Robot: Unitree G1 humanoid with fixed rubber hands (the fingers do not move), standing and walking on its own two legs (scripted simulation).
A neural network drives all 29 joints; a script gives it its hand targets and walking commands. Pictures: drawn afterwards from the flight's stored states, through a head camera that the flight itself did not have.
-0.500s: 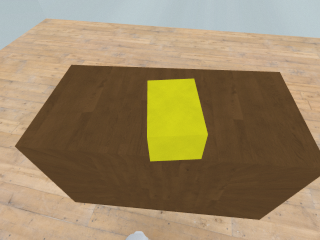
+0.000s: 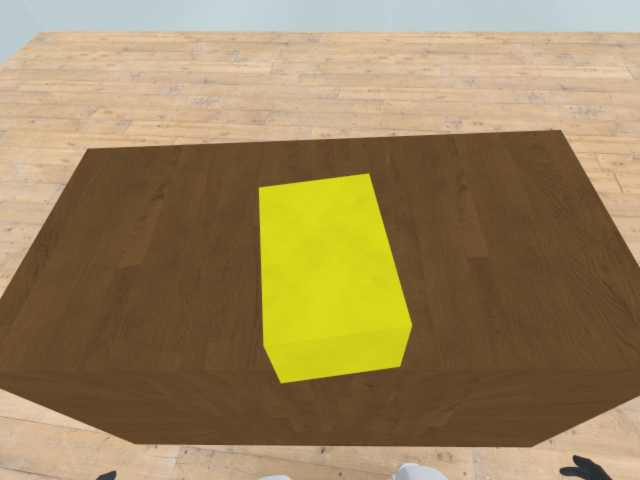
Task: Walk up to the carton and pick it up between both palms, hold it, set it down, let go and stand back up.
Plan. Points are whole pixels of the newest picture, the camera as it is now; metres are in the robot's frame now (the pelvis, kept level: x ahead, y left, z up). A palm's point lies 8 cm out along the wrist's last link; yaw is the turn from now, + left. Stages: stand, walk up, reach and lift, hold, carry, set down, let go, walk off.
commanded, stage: walk up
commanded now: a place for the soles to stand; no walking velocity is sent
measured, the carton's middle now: (326, 273) +0.42 +0.02 -0.04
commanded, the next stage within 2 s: stand in 1.90 s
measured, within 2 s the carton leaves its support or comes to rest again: neither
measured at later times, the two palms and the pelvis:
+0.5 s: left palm out of the picture +0.14 +0.31 -0.07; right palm out of the picture +0.11 -0.31 -0.08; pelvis +0.01 +0.00 +0.02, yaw +0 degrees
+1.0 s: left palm out of the picture +0.06 +0.39 -0.08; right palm out of the picture +0.04 -0.28 -0.08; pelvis -0.04 +0.05 +0.01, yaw +1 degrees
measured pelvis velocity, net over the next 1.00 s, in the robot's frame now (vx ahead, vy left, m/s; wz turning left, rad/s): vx -0.04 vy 0.05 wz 0.02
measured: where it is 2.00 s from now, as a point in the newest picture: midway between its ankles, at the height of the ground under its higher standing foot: outside the picture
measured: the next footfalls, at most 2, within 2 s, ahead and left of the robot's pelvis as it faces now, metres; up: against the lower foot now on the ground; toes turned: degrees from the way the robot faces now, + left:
right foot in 1.12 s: +0.00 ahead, -0.07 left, +0.00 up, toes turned -2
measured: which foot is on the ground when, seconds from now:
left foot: down 0.00-1.00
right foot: down 0.00-0.88, up 0.90-1.00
